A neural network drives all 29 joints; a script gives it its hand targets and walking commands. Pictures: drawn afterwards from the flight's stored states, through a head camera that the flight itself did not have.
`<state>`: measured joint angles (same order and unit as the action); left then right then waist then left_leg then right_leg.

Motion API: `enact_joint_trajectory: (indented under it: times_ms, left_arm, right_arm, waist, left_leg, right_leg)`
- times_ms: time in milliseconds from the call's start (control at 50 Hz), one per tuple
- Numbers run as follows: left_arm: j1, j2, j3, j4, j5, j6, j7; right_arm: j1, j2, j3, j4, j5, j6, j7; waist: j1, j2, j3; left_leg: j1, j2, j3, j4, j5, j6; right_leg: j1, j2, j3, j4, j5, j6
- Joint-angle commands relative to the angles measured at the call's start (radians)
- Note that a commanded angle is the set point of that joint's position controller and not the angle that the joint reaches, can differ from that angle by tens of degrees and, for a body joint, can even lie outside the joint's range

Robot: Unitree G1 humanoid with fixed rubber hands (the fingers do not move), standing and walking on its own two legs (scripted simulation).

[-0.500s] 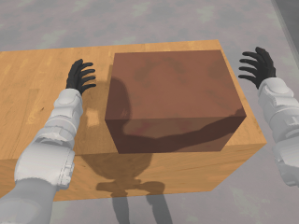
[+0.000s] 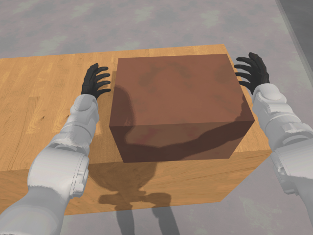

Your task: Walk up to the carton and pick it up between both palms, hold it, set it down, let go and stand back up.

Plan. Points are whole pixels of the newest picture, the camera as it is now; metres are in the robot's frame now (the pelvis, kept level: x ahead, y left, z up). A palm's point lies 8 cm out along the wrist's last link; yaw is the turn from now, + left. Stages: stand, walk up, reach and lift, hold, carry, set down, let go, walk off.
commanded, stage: reach and lift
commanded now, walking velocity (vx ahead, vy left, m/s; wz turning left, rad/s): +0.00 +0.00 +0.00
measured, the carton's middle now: (174, 109) +0.47 +0.02 +0.03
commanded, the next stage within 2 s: none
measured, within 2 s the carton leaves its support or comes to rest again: leaves its support in 1.48 s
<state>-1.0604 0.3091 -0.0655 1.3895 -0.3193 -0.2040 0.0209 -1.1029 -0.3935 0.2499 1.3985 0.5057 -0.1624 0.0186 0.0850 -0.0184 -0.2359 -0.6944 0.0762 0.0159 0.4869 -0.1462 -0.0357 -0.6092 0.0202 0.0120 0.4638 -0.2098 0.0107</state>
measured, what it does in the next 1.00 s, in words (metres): stands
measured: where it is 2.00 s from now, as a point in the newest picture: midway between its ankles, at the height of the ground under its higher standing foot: outside the picture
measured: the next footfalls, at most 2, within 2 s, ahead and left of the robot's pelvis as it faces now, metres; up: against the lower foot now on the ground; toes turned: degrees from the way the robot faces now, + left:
none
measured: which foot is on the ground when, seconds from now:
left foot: down 0.00-1.00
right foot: down 0.00-1.00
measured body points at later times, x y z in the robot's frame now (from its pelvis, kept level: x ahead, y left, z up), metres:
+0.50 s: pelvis +0.00 +0.00 +0.00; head +0.07 +0.00 +0.45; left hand +0.45 +0.23 +0.10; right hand +0.50 -0.18 +0.13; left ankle +0.03 +0.14 -0.73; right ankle -0.01 -0.13 -0.73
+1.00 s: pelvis +0.01 +0.00 +0.00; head +0.07 +0.01 +0.45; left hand +0.45 +0.23 +0.10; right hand +0.49 -0.17 +0.13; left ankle +0.03 +0.14 -0.73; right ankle -0.01 -0.13 -0.73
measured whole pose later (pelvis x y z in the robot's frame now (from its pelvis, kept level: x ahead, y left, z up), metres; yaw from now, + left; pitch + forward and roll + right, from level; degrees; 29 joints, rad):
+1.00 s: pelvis +0.01 +0.00 +0.00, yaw -1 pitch +19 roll -1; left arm -1.00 0.27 -0.01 1.35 -0.26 -0.23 0.05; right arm -1.07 -0.35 0.19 1.36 0.45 -0.16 -0.01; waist 0.08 -0.02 -0.22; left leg -0.63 0.08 0.03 0.44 -0.14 -0.04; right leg -0.55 0.02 0.01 0.41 -0.19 0.01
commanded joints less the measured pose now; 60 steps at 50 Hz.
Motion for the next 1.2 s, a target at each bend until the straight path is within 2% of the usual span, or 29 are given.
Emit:
enact_joint_trajectory:
  times_ms: [0,80,100,120,140,200,260,280,320,400,420,460,480,540,560,600,640,700,740,800,820,860,920,940,1040,1080,1100,1140,1180]
  left_arm:
    - [-0.318,0.091,0.012,-0.153,0.014,-0.032,0.003]
    - [-0.355,0.106,0.021,-0.198,0.021,-0.031,0.015]
    - [-0.353,0.104,0.024,-0.186,0.031,-0.029,0.019]
    - [-0.351,0.098,0.025,-0.184,0.035,-0.023,0.027]
    - [-0.354,0.105,0.028,-0.171,0.038,-0.019,0.027]
    - [-0.344,0.088,0.009,-0.136,0.016,-0.024,0.019]
    - [-0.341,0.077,0.016,-0.150,0.017,-0.032,0.017]
    - [-0.350,0.093,0.024,-0.153,0.019,-0.040,0.015]
    - [-0.318,0.090,0.044,-0.156,0.053,-0.049,0.015]
    - [-0.288,0.079,0.054,-0.093,0.051,-0.041,0.002]
    - [-0.281,0.056,0.035,-0.096,0.027,-0.045,-0.003]
    - [-0.301,0.064,0.042,-0.121,0.036,-0.057,-0.005]
    - [-0.312,0.056,0.033,-0.142,0.043,-0.056,-0.001]
    - [-0.308,0.066,0.052,-0.156,0.054,-0.060,0.009]
    - [-0.312,0.062,0.054,-0.162,0.050,-0.060,0.013]
    - [-0.327,0.062,0.045,-0.158,0.053,-0.057,0.007]
    - [-0.312,0.016,0.021,-0.163,0.047,-0.060,0.007]
    - [-0.310,0.034,0.042,-0.140,0.063,-0.061,0.000]
    - [-0.336,0.002,0.029,-0.172,0.066,-0.067,0.008]
    - [-0.315,0.010,0.043,-0.159,0.064,-0.064,0.008]
    - [-0.313,0.004,0.032,-0.165,0.062,-0.057,0.009]
    - [-0.296,0.010,0.044,-0.136,0.067,-0.050,0.003]
    - [-0.319,-0.003,0.046,-0.175,0.072,-0.058,0.001]
    - [-0.332,-0.014,0.048,-0.214,0.075,-0.066,0.004]
    - [-0.334,-0.033,0.062,-0.228,0.090,-0.076,-0.006]
    - [-0.312,-0.033,0.077,-0.209,0.102,-0.076,-0.012]
    - [-0.337,-0.055,0.063,-0.217,0.094,-0.082,-0.011]
    - [-0.334,-0.103,0.052,-0.264,0.096,-0.085,-0.019]
    - [-0.318,-0.125,0.097,-0.243,0.150,-0.079,-0.035]
  right_arm:
    - [-0.321,-0.122,-0.012,-0.097,0.007,-0.034,0.003]
    - [-0.351,-0.117,-0.056,-0.163,-0.019,-0.040,-0.003]
    - [-0.361,-0.116,-0.054,-0.165,-0.018,-0.037,-0.001]
    - [-0.350,-0.117,-0.071,-0.139,-0.026,-0.030,0.000]
    - [-0.331,-0.104,-0.058,-0.103,-0.020,-0.017,0.001]
    - [-0.322,-0.092,-0.050,-0.076,-0.024,-0.008,-0.002]
    - [-0.344,-0.092,-0.049,-0.083,-0.019,-0.018,-0.002]
    - [-0.342,-0.078,-0.041,-0.114,-0.021,-0.025,-0.005]
    - [-0.337,-0.073,-0.038,-0.150,-0.028,-0.042,-0.009]
    - [-0.322,-0.056,-0.009,-0.110,-0.010,-0.030,-0.019]
    - [-0.315,-0.041,0.002,-0.110,-0.011,-0.032,-0.021]
    - [-0.313,-0.060,-0.025,-0.109,-0.031,-0.035,-0.027]
    - [-0.309,-0.053,-0.034,-0.094,-0.033,-0.032,-0.023]
    - [-0.317,-0.022,-0.031,-0.123,-0.044,-0.022,-0.022]
    - [-0.317,-0.028,-0.049,-0.141,-0.050,-0.025,-0.026]
    - [-0.336,-0.005,-0.049,-0.148,-0.050,-0.027,-0.028]
    - [-0.334,0.000,-0.053,-0.162,-0.042,-0.035,-0.024]
    - [-0.326,0.004,-0.034,-0.127,-0.044,-0.028,-0.023]
    - [-0.326,0.004,-0.055,-0.138,-0.040,-0.032,-0.016]
    - [-0.321,0.029,-0.050,-0.156,-0.054,-0.026,-0.014]
    - [-0.329,0.005,-0.060,-0.150,-0.052,-0.026,-0.014]
    - [-0.309,0.022,-0.035,-0.112,-0.046,-0.017,-0.014]
    - [-0.323,0.002,-0.066,-0.144,-0.067,-0.027,-0.016]
    - [-0.342,0.036,-0.066,-0.178,-0.061,-0.032,-0.013]
    - [-0.305,0.098,-0.081,-0.177,-0.097,-0.016,-0.016]
    - [-0.301,0.110,-0.073,-0.190,-0.096,-0.017,-0.018]
    - [-0.319,0.121,-0.077,-0.210,-0.091,-0.018,-0.017]
    - [-0.289,0.153,-0.115,-0.231,-0.130,-0.025,-0.010]
    - [-0.286,0.194,-0.135,-0.231,-0.178,-0.024,-0.013]
  waist:
    - [0.002,0.014,-0.529]
    - [0.004,0.020,-0.563]
    - [0.021,0.044,-0.573]
    - [0.013,0.062,-0.563]
    - [0.018,0.023,-0.539]
    - [-0.008,0.017,-0.507]
    - [0.002,0.035,-0.509]
    - [0.012,0.012,-0.552]
    - [0.021,0.019,-0.597]
    - [0.022,-0.034,-0.489]
    - [0.009,-0.064,-0.468]
    - [-0.012,-0.040,-0.487]
    - [-0.010,-0.009,-0.486]
    - [0.008,-0.027,-0.501]
    - [-0.005,-0.023,-0.528]
    - [0.003,-0.017,-0.524]
    - [-0.011,0.013,-0.533]
    - [0.012,0.019,-0.499]
    - [0.001,0.052,-0.544]
    - [0.022,-0.003,-0.509]
    - [0.000,0.011,-0.505]
    - [0.025,-0.002,-0.475]
    - [0.002,0.015,-0.515]
    - [0.016,0.015,-0.549]
    - [-0.006,-0.002,-0.531]
    - [0.014,-0.002,-0.518]
    - [0.007,0.015,-0.525]
    - [-0.031,0.019,-0.554]
    - [-0.016,0.008,-0.505]
  left_leg:
    - [0.442,-0.038,0.041,0.049,0.400,-0.032]
    - [0.456,-0.037,0.046,0.053,0.366,-0.035]
    - [0.458,-0.038,0.049,0.059,0.367,-0.041]
    - [0.469,-0.033,0.049,0.055,0.347,-0.041]
    - [0.471,-0.033,0.046,0.050,0.332,-0.035]
    - [0.436,-0.034,0.043,0.038,0.308,-0.024]
    - [0.439,-0.036,0.051,0.048,0.334,-0.031]
    - [0.431,-0.036,0.049,0.052,0.357,-0.025]
    - [0.424,-0.045,0.056,0.063,0.399,-0.025]
    - [0.363,-0.043,0.060,0.028,0.341,-0.013]
    - [0.348,-0.046,0.052,0.022,0.328,-0.004]
    - [0.361,-0.045,0.054,0.014,0.327,-0.007]
    - [0.389,-0.041,0.045,0.016,0.347,-0.018]
    - [0.412,-0.044,0.056,0.027,0.321,-0.014]
    - [0.401,-0.043,0.055,0.026,0.342,-0.013]
    - [0.402,-0.045,0.056,0.028,0.321,-0.008]
    - [0.429,-0.038,0.046,0.039,0.366,-0.025]
    - [0.419,-0.038,0.051,0.034,0.373,-0.017]
    - [0.458,-0.037,0.043,0.034,0.401,-0.032]
    - [0.463,-0.034,0.045,0.029,0.376,-0.025]
    - [0.474,-0.034,0.039,0.032,0.395,-0.032]
    - [0.464,-0.032,0.043,0.023,0.389,-0.024]
    - [0.476,-0.033,0.038,0.021,0.415,-0.031]
    - [0.485,-0.032,0.042,0.028,0.424,-0.031]
    - [0.462,-0.038,0.046,0.020,0.409,-0.018]
    - [0.427,-0.044,0.049,-0.003,0.372,-0.010]
    - [0.425,-0.046,0.046,-0.005,0.377,-0.010]
    - [0.483,-0.044,0.042,-0.001,0.424,-0.024]
    - [0.500,-0.048,0.051,-0.003,0.429,-0.022]
  right_leg:
    - [0.120,0.029,-0.068,-0.037,0.294,0.032]
    - [0.094,0.036,-0.075,-0.039,0.262,0.027]
    - [0.086,0.029,-0.069,-0.041,0.258,0.024]
    - [0.066,0.030,-0.069,-0.045,0.224,0.019]
    - [0.060,0.027,-0.067,-0.053,0.216,0.019]
    - [0.094,0.021,-0.062,-0.051,0.223,0.022]
    - [0.080,0.022,-0.065,-0.045,0.225,0.021]
    - [0.111,0.021,-0.063,-0.037,0.266,0.026]
    - [0.161,0.016,-0.050,-0.026,0.343,0.033]
    - [0.206,0.012,-0.042,-0.030,0.355,0.043]
    - [0.223,0.008,-0.043,-0.028,0.360,0.052]
    - [0.218,0.008,-0.047,-0.031,0.355,0.050]
    - [0.182,0.006,-0.053,-0.038,0.335,0.039]
    - [0.150,0.012,-0.048,-0.054,0.274,0.034]
    - [0.176,0.005,-0.045,-0.049,0.316,0.039]
    - [0.163,0.006,-0.048,-0.049,0.306,0.036]
    - [0.161,0.006,-0.050,-0.053,0.330,0.029]
    - [0.155,0.007,-0.053,-0.052,0.312,0.031]
    - [0.139,0.004,-0.052,-0.058,0.308,0.021]
    - [0.134,0.009,-0.061,-0.071,0.274,0.018]
    - [0.127,0.013,-0.063,-0.072,0.288,0.019]
    - [0.123,0.006,-0.056,-0.080,0.279,0.021]
    - [0.148,0.008,-0.056,-0.074,0.306,0.018]
    - [0.142,0.010,-0.059,-0.073,0.305,0.019]
    - [0.189,0.000,-0.046,-0.085,0.332,0.024]
    - [0.229,-0.008,-0.035,-0.082,0.336,0.032]
    - [0.228,-0.016,-0.039,-0.082,0.336,0.031]
    - [0.220,-0.006,-0.055,-0.085,0.379,0.027]
    - [0.245,-0.002,-0.055,-0.107,0.388,0.029]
